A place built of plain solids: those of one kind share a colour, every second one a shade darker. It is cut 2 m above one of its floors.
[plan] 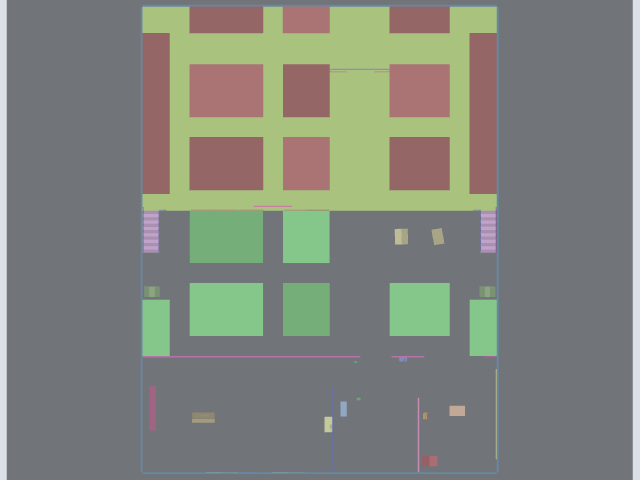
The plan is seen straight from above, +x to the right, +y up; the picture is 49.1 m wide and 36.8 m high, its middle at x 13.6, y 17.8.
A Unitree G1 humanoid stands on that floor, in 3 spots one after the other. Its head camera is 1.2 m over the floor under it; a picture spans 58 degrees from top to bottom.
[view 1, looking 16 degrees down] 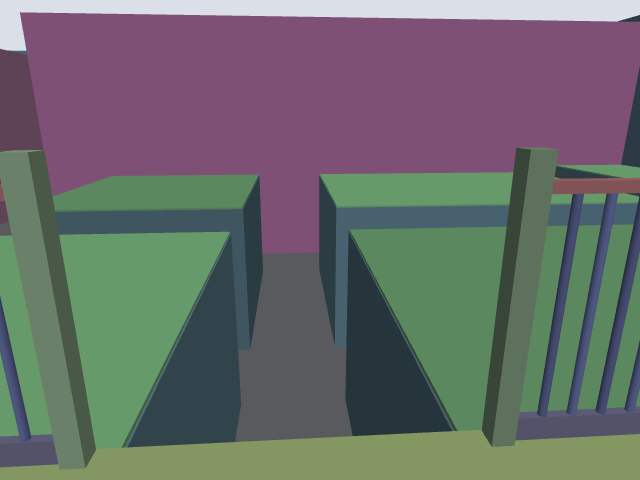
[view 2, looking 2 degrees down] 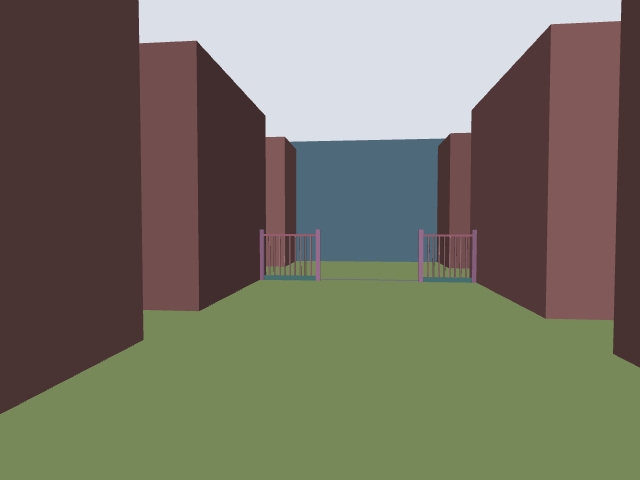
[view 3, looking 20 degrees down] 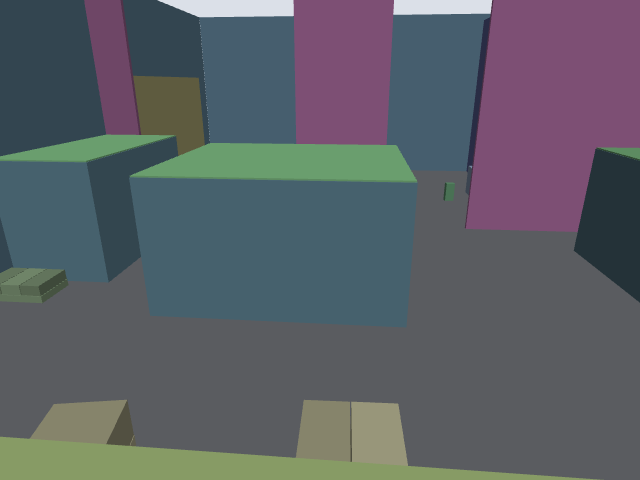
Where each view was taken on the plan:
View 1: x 9.99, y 21.44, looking -94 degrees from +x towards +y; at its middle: units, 11.22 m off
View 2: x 16.64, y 21.44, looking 96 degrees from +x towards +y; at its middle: fence_guard_newel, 9.29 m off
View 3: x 19.86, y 21.16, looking -85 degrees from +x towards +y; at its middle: units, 7.10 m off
